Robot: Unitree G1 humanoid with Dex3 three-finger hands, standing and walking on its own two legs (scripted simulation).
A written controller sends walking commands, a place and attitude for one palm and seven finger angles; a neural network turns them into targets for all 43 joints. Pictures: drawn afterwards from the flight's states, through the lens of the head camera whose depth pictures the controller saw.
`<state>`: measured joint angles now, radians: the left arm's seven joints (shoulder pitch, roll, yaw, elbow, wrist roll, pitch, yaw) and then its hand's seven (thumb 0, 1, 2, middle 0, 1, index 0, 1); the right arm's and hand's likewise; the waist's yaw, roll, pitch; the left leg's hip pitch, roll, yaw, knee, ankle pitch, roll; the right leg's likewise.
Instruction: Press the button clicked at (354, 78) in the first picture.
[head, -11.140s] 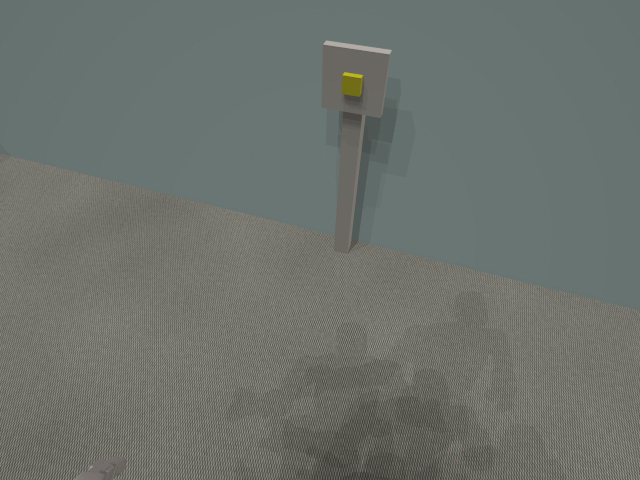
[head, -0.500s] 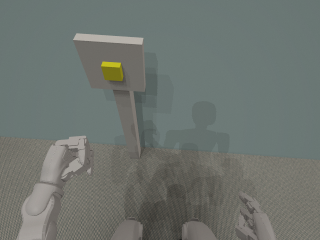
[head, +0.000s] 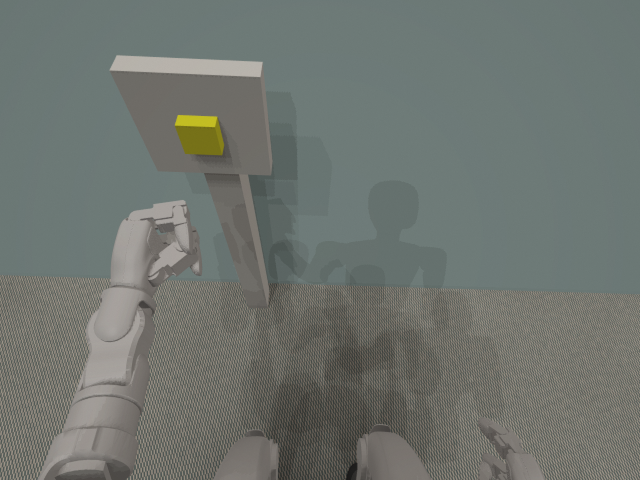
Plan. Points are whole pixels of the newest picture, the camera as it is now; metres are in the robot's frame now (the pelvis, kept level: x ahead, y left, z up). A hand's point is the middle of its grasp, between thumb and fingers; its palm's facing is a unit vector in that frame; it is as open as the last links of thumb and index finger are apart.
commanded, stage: aim a knuckle at the button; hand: left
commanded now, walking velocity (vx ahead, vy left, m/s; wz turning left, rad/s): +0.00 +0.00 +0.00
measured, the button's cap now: (201, 134) +0.55 +0.18 +0.07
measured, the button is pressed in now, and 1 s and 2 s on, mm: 0 0 4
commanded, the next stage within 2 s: press the button with the knuckle in 1.10 s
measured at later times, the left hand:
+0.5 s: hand (229, 193) +0.47 +0.13 +0.04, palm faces +0.00 -1.00 -0.03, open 3.1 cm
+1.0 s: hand (227, 201) +0.46 +0.13 +0.03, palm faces -0.02 -1.00 -0.03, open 3.1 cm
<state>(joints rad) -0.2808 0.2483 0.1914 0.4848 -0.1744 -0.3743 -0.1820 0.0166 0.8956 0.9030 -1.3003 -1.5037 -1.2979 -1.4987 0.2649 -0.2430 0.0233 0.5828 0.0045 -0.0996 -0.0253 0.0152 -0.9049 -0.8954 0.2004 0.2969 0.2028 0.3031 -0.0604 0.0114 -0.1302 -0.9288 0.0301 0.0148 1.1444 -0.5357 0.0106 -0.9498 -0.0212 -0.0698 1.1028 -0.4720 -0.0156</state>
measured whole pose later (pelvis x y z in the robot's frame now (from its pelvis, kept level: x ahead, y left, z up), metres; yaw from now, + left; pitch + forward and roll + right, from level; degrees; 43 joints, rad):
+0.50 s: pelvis -0.01 -0.01 -0.01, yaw -1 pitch +23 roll -1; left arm -0.75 0.32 0.32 1.00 -0.08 -0.47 -0.12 0.02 0.90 0.90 -1.30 -1.50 -1.30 -1.50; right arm 0.32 -0.25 0.02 0.63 -0.03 -0.02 0.00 0.01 -0.91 -0.90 0.20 0.30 0.20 0.30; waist -0.15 0.02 -0.13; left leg -1.07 0.04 0.03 1.20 -0.53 0.01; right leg -1.10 -0.01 -0.05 1.16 -0.46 -0.02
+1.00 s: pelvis -0.01 +0.00 -0.01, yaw -1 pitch +23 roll -1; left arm -0.73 0.30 0.29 1.03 -0.08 -0.51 -0.12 0.02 0.90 0.90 -1.30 -1.50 -1.30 -1.50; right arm 0.30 -0.25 0.01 0.60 -0.03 0.03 0.02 0.01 -0.91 -0.90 0.20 0.30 0.20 0.30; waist -0.14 0.01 -0.14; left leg -1.05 0.04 0.02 1.18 -0.53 0.01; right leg -1.07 -0.01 -0.06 1.13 -0.45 -0.02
